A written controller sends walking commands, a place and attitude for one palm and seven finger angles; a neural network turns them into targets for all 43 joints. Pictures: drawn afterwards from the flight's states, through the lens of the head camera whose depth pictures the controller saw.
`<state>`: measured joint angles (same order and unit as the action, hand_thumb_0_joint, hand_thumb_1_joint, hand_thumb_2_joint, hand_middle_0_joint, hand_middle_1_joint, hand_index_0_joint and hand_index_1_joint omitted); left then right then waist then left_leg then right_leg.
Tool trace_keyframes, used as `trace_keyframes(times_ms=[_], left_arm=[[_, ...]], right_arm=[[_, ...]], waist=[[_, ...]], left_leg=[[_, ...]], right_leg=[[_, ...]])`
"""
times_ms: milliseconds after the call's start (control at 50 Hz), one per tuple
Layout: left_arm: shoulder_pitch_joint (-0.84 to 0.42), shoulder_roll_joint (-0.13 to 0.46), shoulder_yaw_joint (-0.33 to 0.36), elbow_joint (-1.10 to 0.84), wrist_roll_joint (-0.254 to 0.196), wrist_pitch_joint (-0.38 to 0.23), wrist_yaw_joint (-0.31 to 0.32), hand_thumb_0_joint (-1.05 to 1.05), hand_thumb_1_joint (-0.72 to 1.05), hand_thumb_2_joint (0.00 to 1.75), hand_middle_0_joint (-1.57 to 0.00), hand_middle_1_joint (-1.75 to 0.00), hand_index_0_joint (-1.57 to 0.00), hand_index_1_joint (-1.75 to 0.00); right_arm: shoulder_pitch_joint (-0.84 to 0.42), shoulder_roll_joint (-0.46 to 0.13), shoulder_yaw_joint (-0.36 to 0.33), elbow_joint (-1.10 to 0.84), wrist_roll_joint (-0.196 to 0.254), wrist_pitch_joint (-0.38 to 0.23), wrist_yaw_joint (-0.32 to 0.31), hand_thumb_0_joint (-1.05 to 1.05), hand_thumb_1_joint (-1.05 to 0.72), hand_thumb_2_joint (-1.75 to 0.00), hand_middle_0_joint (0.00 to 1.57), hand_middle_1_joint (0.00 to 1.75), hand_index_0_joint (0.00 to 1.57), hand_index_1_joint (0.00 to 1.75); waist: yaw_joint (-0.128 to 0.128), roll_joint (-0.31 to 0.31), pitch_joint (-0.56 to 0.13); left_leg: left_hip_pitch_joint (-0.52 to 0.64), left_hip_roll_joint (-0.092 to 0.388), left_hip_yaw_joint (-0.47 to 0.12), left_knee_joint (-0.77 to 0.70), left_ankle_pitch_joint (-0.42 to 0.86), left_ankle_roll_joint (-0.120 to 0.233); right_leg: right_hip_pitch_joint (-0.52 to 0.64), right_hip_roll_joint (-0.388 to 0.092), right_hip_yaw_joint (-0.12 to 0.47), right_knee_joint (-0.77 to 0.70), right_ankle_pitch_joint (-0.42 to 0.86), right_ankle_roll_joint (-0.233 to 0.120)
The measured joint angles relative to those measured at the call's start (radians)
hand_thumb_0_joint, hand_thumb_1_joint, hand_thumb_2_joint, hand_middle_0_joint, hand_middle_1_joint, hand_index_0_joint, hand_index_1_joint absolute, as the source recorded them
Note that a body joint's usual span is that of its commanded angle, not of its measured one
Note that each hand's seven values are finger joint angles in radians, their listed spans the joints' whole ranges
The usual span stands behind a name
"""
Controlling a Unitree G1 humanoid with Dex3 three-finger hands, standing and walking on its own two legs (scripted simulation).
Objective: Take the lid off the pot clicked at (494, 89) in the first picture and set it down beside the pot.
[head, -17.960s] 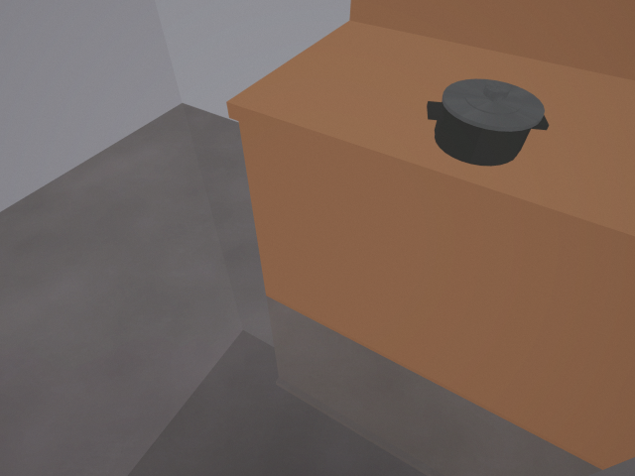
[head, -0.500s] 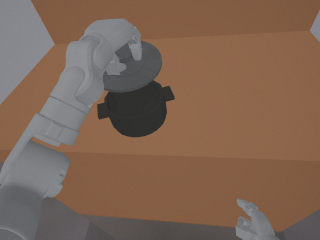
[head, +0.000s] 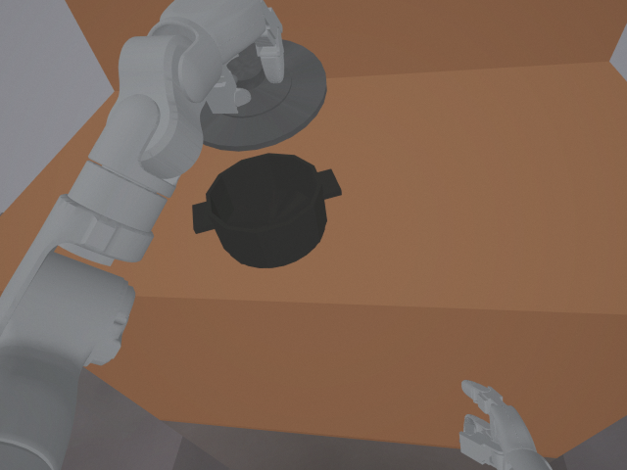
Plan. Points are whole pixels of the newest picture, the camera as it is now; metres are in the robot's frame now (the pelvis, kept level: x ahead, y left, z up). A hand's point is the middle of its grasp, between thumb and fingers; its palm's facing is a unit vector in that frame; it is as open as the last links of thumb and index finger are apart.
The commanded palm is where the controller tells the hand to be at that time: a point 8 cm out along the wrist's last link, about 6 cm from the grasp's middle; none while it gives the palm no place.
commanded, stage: lift the lid straight up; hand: left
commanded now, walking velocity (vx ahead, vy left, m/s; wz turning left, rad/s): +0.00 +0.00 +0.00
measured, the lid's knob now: (245, 72) +0.47 +0.08 +0.29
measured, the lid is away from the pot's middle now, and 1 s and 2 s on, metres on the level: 0.02 0.10 0.20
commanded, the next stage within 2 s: move the lid sideways beside the pot in 0.34 s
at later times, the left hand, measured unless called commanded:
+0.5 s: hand (225, 66) +0.44 +0.09 +0.31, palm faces -0.01 -0.01 -1.00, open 6.6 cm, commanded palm +0.41 +0.11 +0.38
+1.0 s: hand (142, 81) +0.44 +0.18 +0.30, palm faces -0.04 -0.01 -1.00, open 6.5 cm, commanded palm +0.40 +0.18 +0.38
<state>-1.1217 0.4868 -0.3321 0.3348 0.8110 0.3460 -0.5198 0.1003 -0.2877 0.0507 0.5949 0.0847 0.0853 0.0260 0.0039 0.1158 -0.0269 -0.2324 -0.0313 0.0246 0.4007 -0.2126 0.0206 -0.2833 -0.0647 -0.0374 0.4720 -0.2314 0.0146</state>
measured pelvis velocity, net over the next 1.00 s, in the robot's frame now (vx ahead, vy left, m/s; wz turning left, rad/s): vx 0.00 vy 0.01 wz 0.01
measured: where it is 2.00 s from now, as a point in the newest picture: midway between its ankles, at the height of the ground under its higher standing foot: outside the picture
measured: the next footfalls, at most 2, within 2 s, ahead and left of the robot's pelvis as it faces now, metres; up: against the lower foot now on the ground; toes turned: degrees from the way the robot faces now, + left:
none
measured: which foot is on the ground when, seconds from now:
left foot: down 0.00-1.00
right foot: down 0.00-1.00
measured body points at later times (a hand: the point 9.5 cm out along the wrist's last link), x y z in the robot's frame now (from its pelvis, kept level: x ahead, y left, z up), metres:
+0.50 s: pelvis +0.00 +0.00 +0.00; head +0.02 -0.05 +0.45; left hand +0.44 +0.09 +0.36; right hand +0.18 -0.23 -0.11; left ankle +0.00 +0.11 -0.74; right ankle +0.01 -0.13 -0.74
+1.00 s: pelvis +0.00 +0.01 +0.00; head +0.03 -0.03 +0.45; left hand +0.44 +0.18 +0.36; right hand +0.18 -0.23 -0.11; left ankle +0.00 +0.11 -0.74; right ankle +0.01 -0.13 -0.74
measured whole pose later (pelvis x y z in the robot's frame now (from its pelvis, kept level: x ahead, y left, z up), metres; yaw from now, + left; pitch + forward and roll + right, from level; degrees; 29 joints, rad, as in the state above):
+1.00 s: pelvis +0.00 +0.01 +0.00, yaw +0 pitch +3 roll +1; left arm -1.12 0.63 -0.26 0.40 0.86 0.37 -0.61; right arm 0.15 -0.31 0.04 0.59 0.10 0.07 0.00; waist 0.00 0.09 -0.01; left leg -0.24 -0.04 0.02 0.40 -0.21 0.03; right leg -0.27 -0.07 -0.04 0.44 -0.22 0.03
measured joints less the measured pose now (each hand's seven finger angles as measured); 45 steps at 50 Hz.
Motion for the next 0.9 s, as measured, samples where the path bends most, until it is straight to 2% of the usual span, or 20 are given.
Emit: trace_keyframes(times_ms=[280,340,440,480,540,760,900], left_arm=[[-0.061,0.022,0.015,0.075,0.019,0.029,-0.024,0.04,0.21,0.96,-0.72,-0.77,-0.85,-0.84],[-0.067,0.019,0.001,0.079,0.023,0.036,-0.033,0.04,0.21,0.96,-0.72,-0.77,-0.85,-0.85],[-0.068,0.013,-0.013,0.059,0.017,0.032,-0.041,0.04,0.21,0.96,-0.72,-0.77,-0.85,-0.84],[-0.068,0.008,0.001,0.066,0.01,0.023,-0.038,0.04,0.21,0.96,-0.73,-0.77,-0.86,-0.84],[-0.08,0.008,0.013,0.1,0.022,0.022,-0.034,0.04,0.21,0.96,-0.73,-0.76,-0.86,-0.85],[-0.02,0.08,0.083,0.084,0.047,0.027,-0.052,0.04,0.22,0.95,-0.72,-0.77,-0.86,-0.85],[0.001,0.127,0.091,0.073,0.049,0.026,-0.079,0.04,0.22,0.95,-0.72,-0.77,-0.86,-0.85]], right_arm=[[0.019,-0.01,0.0,0.002,0.007,-0.006,-0.014,0.01,-0.91,-0.9,0.19,0.3,0.2,0.29],[0.028,-0.014,-0.002,0.006,0.009,-0.009,-0.016,0.01,-0.91,-0.9,0.19,0.3,0.2,0.29],[0.034,-0.014,-0.005,0.01,0.008,-0.022,-0.016,0.01,-0.91,-0.9,0.19,0.3,0.2,0.29],[0.031,-0.013,-0.001,0.014,0.005,-0.024,-0.016,0.01,-0.91,-0.9,0.19,0.3,0.2,0.29],[0.027,-0.007,0.004,0.014,0.002,-0.024,-0.022,0.01,-0.91,-0.9,0.19,0.3,0.2,0.29],[0.042,-0.011,0.001,-0.011,0.006,-0.01,-0.024,0.01,-0.91,-0.9,0.19,0.3,0.2,0.29],[0.048,-0.021,-0.006,-0.011,0.012,-0.012,-0.03,0.01,-0.91,-0.9,0.19,0.3,0.2,0.29]], waist=[[-0.007,-0.005,-0.002],[-0.006,-0.008,-0.001],[-0.007,-0.011,0.005],[-0.009,-0.01,0.004],[-0.013,-0.013,0.003],[-0.015,-0.008,-0.001],[-0.007,-0.019,0.007]], left_leg=[[-0.001,0.002,0.002,-0.007,0.005,-0.002],[0.0,0.001,0.001,-0.006,0.004,-0.001],[0.002,-0.001,0.0,-0.007,0.004,0.001],[0.003,-0.002,0.001,-0.008,0.004,0.002],[0.002,-0.002,0.006,-0.013,0.006,0.002],[0.0,0.001,0.013,-0.016,0.003,0.007],[-0.005,-0.002,0.003,-0.008,0.0,0.01]], right_leg=[[-0.005,0.003,0.003,-0.001,0.003,-0.002],[-0.003,0.002,0.002,-0.001,0.002,-0.001],[0.001,-0.001,0.0,-0.003,0.002,0.0],[0.001,-0.001,0.002,-0.005,0.003,0.001],[-0.003,-0.001,0.007,-0.007,0.005,0.002],[-0.003,0.002,0.014,-0.02,0.01,0.006],[0.004,-0.001,0.003,-0.028,0.012,0.009]])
